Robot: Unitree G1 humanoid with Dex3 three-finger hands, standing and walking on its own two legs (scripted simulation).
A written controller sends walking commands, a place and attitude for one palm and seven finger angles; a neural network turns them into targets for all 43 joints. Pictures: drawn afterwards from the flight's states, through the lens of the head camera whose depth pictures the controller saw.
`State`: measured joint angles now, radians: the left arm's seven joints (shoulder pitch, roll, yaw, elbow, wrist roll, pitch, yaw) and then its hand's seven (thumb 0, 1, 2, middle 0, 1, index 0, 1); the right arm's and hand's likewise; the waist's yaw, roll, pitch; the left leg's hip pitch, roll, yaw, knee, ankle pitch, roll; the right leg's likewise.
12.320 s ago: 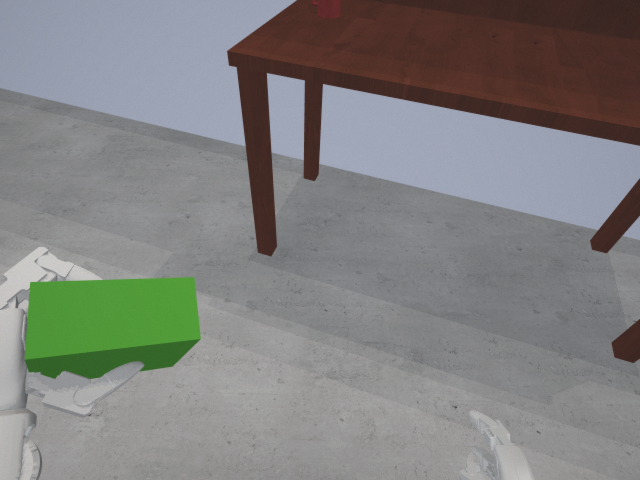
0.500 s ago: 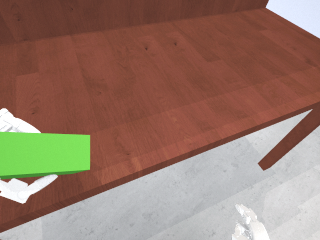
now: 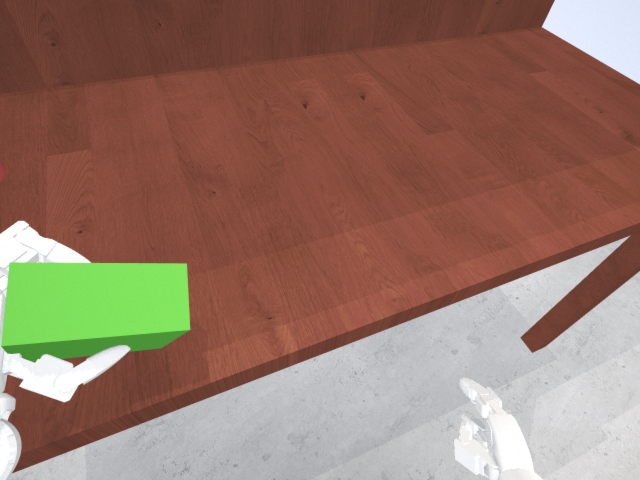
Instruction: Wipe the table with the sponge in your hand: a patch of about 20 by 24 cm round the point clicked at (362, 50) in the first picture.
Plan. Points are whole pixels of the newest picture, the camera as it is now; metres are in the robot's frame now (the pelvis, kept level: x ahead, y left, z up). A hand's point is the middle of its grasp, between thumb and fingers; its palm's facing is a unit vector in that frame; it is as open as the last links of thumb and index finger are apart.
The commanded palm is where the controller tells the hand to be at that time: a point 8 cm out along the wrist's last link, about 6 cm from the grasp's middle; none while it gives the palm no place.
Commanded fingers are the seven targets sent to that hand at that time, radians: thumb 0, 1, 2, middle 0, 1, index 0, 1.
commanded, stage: look again from close up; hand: left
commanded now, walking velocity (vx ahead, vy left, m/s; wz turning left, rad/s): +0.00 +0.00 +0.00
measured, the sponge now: (126, 312) +0.23 +0.22 +0.14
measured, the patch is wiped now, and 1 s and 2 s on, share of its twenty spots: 0.00 0.00 0.00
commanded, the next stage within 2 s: turn the palm down, sponge in hand in 0.18 s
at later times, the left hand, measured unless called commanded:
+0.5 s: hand (61, 288) +0.22 +0.25 +0.19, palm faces +0.40 -0.77 -0.49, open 10.3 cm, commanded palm +0.15 +0.27 +0.19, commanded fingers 0.00 0.10 1.30 -1.20 -1.60 -1.20 -1.60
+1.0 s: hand (123, 304) +0.21 +0.20 +0.19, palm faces +0.27 -0.53 -0.80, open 10.2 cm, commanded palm +0.16 +0.24 +0.24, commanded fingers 0.00 0.10 1.30 -1.20 -1.60 -1.20 -1.60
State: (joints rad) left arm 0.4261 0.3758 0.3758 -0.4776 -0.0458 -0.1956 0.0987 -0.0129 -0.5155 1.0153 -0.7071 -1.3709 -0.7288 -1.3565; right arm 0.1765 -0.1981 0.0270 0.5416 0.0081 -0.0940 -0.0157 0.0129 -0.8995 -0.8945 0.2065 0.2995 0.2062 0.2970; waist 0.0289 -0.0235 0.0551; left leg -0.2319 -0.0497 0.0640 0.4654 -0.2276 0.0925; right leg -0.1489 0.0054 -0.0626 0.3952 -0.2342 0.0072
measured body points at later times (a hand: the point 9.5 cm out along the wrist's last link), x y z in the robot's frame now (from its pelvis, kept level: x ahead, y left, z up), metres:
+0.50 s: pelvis -0.02 -0.02 -0.01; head -0.03 -0.04 +0.44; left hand +0.19 +0.29 +0.22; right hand +0.18 -0.24 -0.08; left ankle +0.02 +0.05 -0.74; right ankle -0.02 -0.13 -0.74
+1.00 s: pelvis -0.04 -0.08 -0.02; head -0.05 -0.12 +0.43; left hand +0.19 +0.22 +0.23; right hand +0.19 -0.30 -0.10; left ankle +0.02 +0.05 -0.74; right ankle -0.02 -0.13 -0.74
